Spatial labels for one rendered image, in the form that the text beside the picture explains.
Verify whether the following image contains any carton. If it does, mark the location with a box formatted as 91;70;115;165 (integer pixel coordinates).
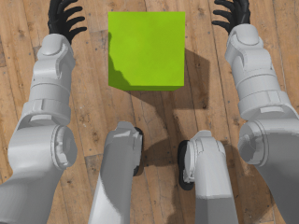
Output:
107;11;186;91

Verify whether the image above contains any right robot forearm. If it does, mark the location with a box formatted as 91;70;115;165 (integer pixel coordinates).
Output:
224;23;299;120

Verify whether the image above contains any robot right upper arm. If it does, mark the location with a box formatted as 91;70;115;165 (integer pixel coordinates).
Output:
237;118;299;224

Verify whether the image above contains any robot left upper arm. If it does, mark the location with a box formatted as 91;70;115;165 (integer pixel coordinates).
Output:
0;124;78;224

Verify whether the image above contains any left robot forearm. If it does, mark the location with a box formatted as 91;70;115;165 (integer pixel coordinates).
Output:
7;34;76;169

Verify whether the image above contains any robot right hand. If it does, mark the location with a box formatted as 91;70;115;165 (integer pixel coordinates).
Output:
212;0;250;35

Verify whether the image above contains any robot left hand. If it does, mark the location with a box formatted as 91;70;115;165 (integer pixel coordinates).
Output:
48;0;87;45

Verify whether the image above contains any right robot foot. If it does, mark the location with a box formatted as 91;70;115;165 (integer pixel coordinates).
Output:
177;140;194;190

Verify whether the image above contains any left robot thigh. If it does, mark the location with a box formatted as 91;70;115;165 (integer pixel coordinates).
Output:
88;127;143;224

